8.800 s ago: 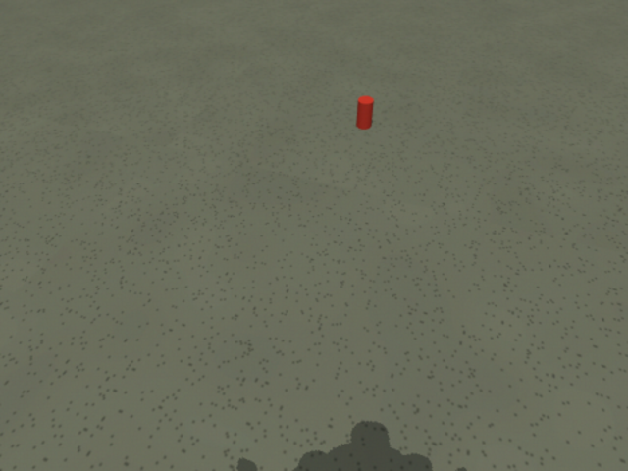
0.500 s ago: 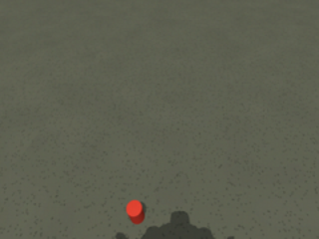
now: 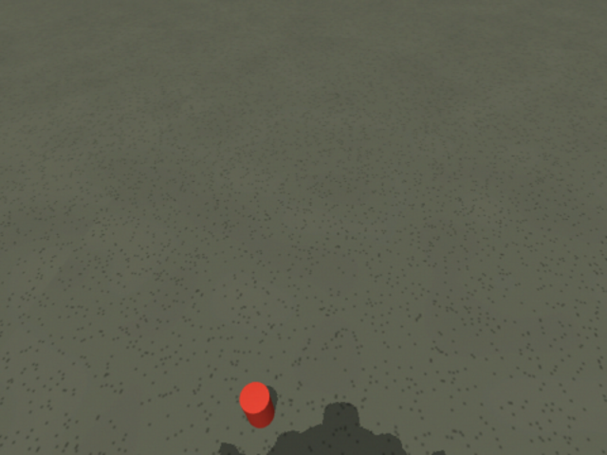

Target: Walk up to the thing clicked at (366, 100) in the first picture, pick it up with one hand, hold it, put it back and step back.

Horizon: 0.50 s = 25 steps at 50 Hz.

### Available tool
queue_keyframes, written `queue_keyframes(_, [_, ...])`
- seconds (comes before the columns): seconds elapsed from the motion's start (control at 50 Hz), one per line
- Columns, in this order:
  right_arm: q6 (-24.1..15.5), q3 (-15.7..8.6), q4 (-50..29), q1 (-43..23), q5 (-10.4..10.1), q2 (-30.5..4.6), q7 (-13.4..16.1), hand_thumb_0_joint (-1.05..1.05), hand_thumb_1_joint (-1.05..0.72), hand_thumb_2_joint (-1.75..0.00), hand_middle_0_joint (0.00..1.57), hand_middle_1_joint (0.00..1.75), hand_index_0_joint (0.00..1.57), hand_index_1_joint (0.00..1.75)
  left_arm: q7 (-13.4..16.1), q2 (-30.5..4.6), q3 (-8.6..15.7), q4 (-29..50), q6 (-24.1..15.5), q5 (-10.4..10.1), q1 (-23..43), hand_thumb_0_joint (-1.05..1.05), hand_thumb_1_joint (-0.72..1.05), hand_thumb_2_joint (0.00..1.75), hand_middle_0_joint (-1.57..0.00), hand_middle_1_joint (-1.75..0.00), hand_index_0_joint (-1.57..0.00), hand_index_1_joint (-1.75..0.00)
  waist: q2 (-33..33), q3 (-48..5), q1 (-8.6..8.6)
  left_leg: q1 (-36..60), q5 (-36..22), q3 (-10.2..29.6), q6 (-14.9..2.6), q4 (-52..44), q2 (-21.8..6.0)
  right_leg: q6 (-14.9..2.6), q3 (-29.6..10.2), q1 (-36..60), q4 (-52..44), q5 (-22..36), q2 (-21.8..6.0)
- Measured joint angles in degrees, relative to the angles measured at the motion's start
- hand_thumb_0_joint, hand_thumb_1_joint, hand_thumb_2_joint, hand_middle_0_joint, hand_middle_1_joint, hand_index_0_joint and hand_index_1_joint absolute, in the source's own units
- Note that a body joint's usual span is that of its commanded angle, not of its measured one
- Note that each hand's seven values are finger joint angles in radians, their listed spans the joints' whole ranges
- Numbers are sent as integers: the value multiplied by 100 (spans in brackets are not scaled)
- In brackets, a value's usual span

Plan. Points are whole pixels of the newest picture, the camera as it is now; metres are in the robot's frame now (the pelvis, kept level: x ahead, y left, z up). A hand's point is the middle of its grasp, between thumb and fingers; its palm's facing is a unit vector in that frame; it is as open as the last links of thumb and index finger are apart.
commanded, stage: stand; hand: left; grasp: from the side
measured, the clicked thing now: (257, 405) +0.37 +0.20 -0.70
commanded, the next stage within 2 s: go down in 0.04 s
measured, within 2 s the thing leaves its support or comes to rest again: neither
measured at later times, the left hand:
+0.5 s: hand (150, 453) +0.16 +0.27 -0.16, palm faces +0.03 -0.94 -0.35, open 13.4 cm
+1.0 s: hand out of the picture +0.14 +0.28 -0.19, palm faces +0.05 -0.94 -0.33, open 17.3 cm
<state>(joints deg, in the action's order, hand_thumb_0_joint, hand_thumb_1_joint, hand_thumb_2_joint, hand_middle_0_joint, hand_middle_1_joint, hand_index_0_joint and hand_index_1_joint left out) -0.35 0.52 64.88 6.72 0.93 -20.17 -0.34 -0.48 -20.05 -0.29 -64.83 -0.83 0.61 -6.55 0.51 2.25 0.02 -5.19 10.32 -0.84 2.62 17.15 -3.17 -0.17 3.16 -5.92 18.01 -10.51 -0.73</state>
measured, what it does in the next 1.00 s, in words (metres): lowers itself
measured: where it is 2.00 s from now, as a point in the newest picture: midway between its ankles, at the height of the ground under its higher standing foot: outside the picture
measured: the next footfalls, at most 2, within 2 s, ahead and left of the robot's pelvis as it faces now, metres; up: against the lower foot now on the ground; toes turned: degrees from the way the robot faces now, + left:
none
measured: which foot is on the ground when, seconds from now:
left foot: down 0.00-1.00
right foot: down 0.00-1.00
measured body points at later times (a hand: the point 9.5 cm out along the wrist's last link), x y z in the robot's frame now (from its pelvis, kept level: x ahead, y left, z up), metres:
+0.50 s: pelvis -0.01 +0.01 -0.02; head +0.05 +0.01 +0.42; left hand +0.16 +0.31 -0.14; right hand +0.09 -0.25 -0.15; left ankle -0.01 +0.15 -0.75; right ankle -0.01 -0.11 -0.75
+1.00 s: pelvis -0.01 +0.03 -0.07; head +0.06 +0.04 +0.37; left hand +0.14 +0.33 -0.17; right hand +0.16 -0.23 -0.15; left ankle -0.01 +0.15 -0.75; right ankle -0.01 -0.11 -0.75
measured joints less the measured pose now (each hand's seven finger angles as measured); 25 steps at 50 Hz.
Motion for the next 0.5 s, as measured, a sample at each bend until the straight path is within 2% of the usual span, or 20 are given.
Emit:
queue_keyframes(0.16, [-6,8,-4,3,-4,7,0,1,-91,-90,20,30,21,30,-6,-4,7,0,8,4,5,1,90,90,-20,-29,-20,-30,-6,9,3,0,-1,-4,-9,-13,16,11,-4,-10,8,-10,-16])
queue_keyframes(0.2, [-42,3,-487,183,-184,26,103,1,-92,-91,20,30,21,30,59,63,86,296,-10,-103,-7,1,88,88,-18,-27,-18,-27,13,-4,-30,-274,72,39,-42,209,36,16,31,-251,199,-79,-42])
queue_keyframes(0.24, [-154,-19,-901,293,-288,90,180,1,-93,-91,20,30,21,30,74,171,287,345,-89,-111,252,1,83,83,-15,-23,-15,-23,32,60,-40,-581,148,77,-62,472,53,19,58,-530,433,-154,-67])
queue_keyframes(0.32, [-221,-102,-1424,347,-283,360,224,1,-96,-92,20,30,21,30,-36,166,647,342,-92,106,809,1,66,66,-9,-15,-9,-15,-29,53,-70,-1249,308,73,-62,994,54,17,30,-1205,952,-306,-84])
queue_keyframes(0.38, [-246,-172,-1699,456,-215,560,190,1,-96,-92,20,30,21,30,-130,102,923,497,-45,303,935,1,50,50,-6,-12,-7,-11,-92,-106,-109,-1694,491,37,-59,1409,42,16,-24,-1669,1363,-468,-85])
queue_keyframes(0.5, [-214,-191,-2122,767,-236,672,194,1,-94,-91,20,30,21,30,-79,141,1012,1169,480,386,611,1,20,27,-6,-8,-7,-7,-31,-384,-165,-2008,777,0,-107,1866,53,68,-77,-1960,1735,-689,-109])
